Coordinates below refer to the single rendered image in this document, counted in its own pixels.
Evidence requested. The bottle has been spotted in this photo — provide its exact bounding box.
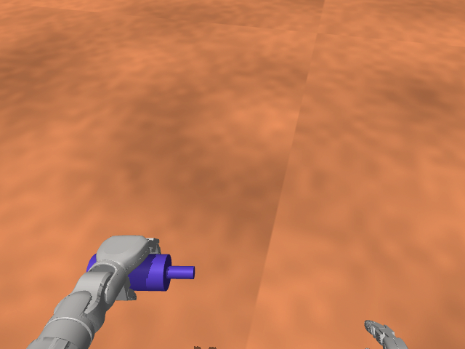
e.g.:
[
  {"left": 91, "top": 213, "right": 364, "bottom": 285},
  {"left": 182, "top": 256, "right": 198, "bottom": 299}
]
[{"left": 86, "top": 254, "right": 195, "bottom": 291}]

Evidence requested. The left robot hand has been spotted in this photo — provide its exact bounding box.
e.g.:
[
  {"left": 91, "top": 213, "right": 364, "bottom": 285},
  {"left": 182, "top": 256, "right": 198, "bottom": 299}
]
[{"left": 96, "top": 235, "right": 161, "bottom": 300}]

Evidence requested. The right robot hand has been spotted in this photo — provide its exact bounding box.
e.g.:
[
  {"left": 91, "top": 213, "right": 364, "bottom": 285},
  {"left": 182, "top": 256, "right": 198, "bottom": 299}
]
[{"left": 364, "top": 320, "right": 408, "bottom": 349}]

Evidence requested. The left robot arm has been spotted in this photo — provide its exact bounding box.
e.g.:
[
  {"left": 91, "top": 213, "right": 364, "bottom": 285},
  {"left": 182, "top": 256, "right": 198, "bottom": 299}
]
[{"left": 26, "top": 260, "right": 126, "bottom": 349}]

